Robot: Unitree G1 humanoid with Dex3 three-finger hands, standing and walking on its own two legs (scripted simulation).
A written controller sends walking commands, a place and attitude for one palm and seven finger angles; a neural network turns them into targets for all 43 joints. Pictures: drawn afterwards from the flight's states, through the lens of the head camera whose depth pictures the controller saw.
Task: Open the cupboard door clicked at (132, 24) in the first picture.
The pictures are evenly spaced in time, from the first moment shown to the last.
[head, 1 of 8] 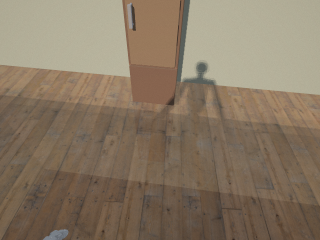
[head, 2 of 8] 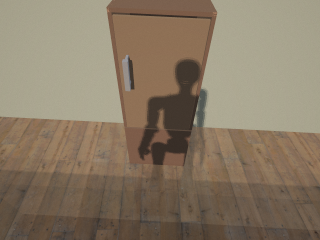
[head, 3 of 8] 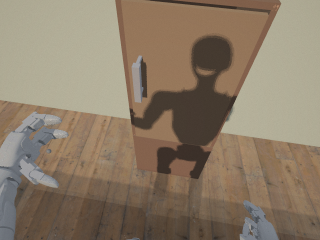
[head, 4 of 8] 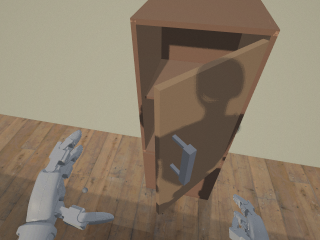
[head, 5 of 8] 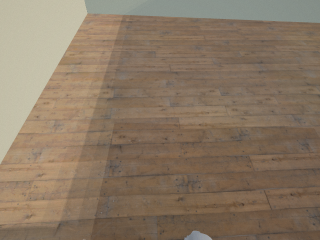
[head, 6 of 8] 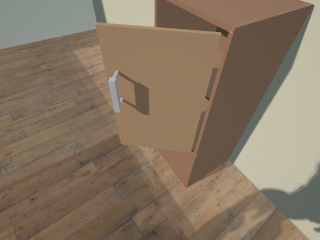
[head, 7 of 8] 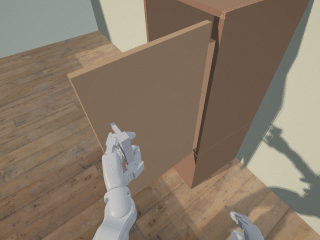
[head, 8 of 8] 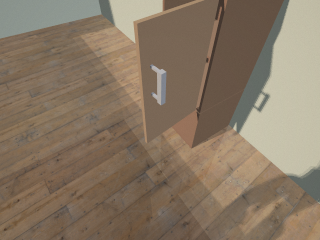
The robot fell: no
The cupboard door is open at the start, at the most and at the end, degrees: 0 97 96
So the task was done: yes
